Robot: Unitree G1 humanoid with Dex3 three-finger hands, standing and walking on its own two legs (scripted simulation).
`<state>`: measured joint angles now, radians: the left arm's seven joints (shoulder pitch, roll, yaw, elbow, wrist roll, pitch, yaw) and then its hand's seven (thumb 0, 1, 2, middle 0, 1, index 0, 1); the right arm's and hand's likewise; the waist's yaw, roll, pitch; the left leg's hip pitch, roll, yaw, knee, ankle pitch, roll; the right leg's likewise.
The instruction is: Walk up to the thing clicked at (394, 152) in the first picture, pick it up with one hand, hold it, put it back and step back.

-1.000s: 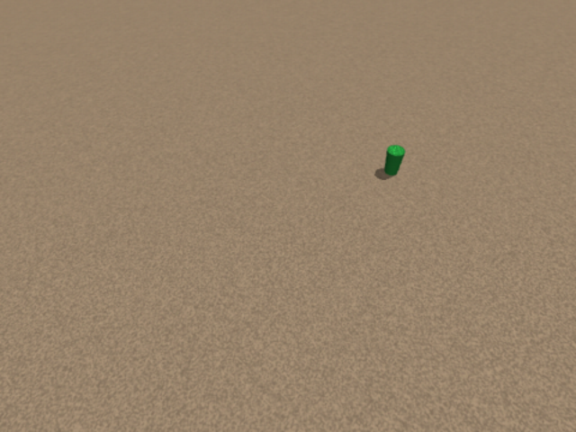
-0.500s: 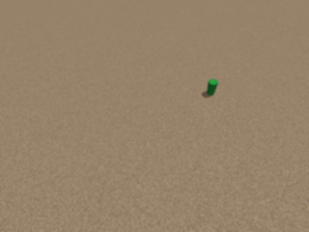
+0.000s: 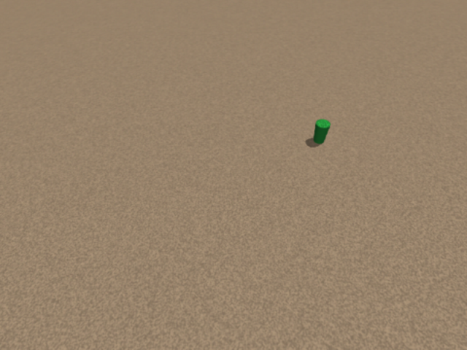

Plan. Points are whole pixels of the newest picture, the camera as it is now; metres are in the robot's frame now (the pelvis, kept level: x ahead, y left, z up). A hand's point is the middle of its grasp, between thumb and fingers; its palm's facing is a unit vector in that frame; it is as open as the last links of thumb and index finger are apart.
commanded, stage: stand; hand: left
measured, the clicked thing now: (320, 132) +1.45 -0.50 -0.71
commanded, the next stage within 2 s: walk up in 0.12 s
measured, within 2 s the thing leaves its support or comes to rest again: neither
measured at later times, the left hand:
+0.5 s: hand (158, 317) +0.22 +0.19 -0.15, palm faces -0.19 -0.89 -0.42, open 7.4 cm
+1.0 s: hand (224, 212) +0.48 +0.06 -0.16, palm faces -0.45 -0.83 -0.32, open 7.4 cm
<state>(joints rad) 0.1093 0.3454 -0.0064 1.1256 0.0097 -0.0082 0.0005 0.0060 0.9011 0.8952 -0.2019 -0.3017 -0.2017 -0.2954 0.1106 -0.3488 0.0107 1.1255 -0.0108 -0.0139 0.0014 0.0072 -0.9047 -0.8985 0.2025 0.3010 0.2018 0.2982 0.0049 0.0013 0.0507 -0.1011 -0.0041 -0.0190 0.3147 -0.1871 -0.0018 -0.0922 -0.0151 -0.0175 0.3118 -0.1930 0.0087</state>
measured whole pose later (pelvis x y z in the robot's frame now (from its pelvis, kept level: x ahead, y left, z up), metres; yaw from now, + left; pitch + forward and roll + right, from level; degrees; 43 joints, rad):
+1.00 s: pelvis +0.29 -0.15 -0.01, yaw -23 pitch -2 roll +1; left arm 0.24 0.45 0.05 0.89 0.01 -0.04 -0.07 0.01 0.90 0.90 -0.20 -0.30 -0.20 -0.30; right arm 0.36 -0.40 -0.06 0.88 -0.02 -0.11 0.04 0.01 -0.90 -0.90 0.20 0.30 0.20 0.30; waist -0.04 -0.09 0.06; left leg -0.18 0.05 0.16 0.50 -0.28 0.01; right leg -0.51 -0.03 0.06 1.02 -0.30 -0.01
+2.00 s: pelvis +0.69 -0.38 -0.02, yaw -29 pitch -3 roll +1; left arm 0.26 0.43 0.05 0.89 0.01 -0.06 -0.07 0.01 0.90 0.90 -0.20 -0.30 -0.20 -0.30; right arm 0.37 -0.43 -0.04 0.84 -0.01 -0.07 0.06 0.01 -0.90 -0.90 0.21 0.30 0.20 0.30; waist -0.03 -0.01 0.07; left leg -0.13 0.05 0.09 0.54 -0.36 -0.01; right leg -0.43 -0.08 -0.03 0.62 -0.19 -0.02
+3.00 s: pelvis +0.96 -0.51 -0.03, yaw -27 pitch -3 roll +1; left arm 0.23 0.38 0.01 0.88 0.02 -0.07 -0.01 0.01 0.90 0.89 -0.20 -0.30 -0.20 -0.30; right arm 0.25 -0.41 -0.02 0.90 0.00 -0.01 0.02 0.01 -0.91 -0.90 0.20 0.30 0.20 0.30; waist 0.01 0.05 0.11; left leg -0.41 0.03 0.02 0.95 -0.50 0.03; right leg -0.36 -0.04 -0.04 0.63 -0.23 -0.02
